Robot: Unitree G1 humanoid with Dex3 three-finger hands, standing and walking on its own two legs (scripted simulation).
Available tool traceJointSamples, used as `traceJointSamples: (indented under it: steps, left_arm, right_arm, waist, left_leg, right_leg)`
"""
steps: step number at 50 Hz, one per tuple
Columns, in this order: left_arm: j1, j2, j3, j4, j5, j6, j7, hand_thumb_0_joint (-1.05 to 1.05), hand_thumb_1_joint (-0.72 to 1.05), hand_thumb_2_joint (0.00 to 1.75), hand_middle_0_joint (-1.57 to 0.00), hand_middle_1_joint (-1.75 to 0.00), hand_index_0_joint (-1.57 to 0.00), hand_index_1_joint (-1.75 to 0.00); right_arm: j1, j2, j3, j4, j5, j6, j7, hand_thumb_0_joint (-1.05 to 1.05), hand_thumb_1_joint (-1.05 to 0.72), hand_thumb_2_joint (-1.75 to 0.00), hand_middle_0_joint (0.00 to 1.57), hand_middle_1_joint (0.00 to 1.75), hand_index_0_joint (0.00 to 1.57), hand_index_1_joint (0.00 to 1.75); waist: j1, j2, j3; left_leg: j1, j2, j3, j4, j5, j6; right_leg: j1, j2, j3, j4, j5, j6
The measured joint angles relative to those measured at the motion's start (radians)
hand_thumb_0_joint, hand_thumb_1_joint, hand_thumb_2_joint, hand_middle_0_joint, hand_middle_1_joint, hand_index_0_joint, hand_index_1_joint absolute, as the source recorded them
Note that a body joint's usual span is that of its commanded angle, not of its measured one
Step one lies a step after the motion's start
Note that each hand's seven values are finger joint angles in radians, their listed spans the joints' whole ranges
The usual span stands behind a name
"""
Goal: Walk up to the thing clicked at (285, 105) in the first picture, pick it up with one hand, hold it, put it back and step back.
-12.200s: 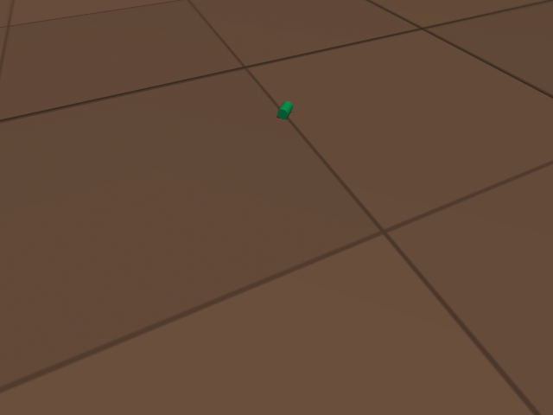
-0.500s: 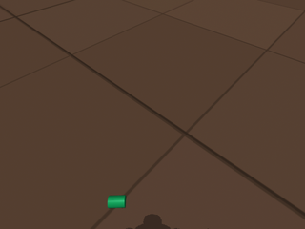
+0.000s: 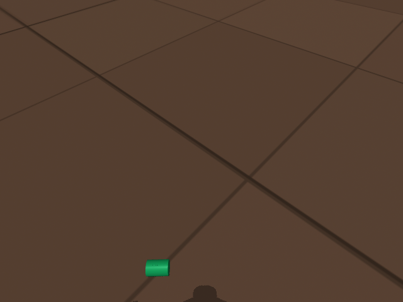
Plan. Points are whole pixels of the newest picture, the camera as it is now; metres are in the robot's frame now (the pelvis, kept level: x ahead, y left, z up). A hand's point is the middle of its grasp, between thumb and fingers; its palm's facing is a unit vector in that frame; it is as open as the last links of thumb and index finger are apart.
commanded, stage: stand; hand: left
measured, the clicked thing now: (158, 267) +0.40 +0.23 -0.75
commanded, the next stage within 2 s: rise first in 1.84 s
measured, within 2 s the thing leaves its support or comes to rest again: neither
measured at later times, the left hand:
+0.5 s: hand out of the picture +0.07 +0.27 -0.16, palm faces -0.03 -0.94 -0.35, open 7.4 cm
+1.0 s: hand out of the picture +0.07 +0.27 -0.16, palm faces -0.03 -0.94 -0.35, open 7.4 cm
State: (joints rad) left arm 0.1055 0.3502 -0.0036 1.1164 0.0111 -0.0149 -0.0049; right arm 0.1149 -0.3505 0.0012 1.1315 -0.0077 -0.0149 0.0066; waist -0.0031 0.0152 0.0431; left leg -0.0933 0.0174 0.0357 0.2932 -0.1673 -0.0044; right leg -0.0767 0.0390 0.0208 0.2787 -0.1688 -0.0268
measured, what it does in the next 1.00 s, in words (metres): stands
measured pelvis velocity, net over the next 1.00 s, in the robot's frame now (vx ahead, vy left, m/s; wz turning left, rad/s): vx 0.00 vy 0.02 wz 0.01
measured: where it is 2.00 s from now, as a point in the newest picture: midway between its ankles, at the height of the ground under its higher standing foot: outside the picture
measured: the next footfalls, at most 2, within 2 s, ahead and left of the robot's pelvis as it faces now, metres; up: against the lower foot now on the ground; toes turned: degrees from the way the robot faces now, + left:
none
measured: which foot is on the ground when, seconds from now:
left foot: down 0.00-1.00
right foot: down 0.00-1.00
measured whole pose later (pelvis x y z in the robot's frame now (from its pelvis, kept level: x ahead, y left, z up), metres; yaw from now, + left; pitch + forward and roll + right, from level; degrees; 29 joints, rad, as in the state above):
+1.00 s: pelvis +0.00 +0.02 +0.00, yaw +1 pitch -2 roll +0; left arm 0.12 0.35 -0.02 1.12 0.01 -0.01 0.00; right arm 0.11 -0.35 0.00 1.14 -0.01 -0.01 0.01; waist 0.00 0.00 0.05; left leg -0.09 -0.02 0.03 0.29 -0.17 0.02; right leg -0.07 0.01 0.02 0.29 -0.18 0.00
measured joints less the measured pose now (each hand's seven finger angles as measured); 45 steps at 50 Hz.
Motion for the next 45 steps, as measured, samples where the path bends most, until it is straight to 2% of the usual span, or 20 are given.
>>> traceJointSamples:
  steps: [45]
  left_arm:
    - [0.017,0.002,-0.012,0.003,0.002,0.003,0.005,0.01,0.90,0.90,-0.20,-0.30,-0.20,-0.30]
  right_arm:
    - [-0.004,-0.001,-0.005,0.005,0.001,0.000,-0.001,0.01,-0.90,-0.90,0.21,0.30,0.20,0.30]
  waist:
    - [0.004,-0.011,0.002]
  left_leg:
    - [0.000,-0.031,-0.002,0.002,-0.005,0.026]
  right_leg:
    - [0.001,-0.031,-0.002,0.010,-0.013,0.026]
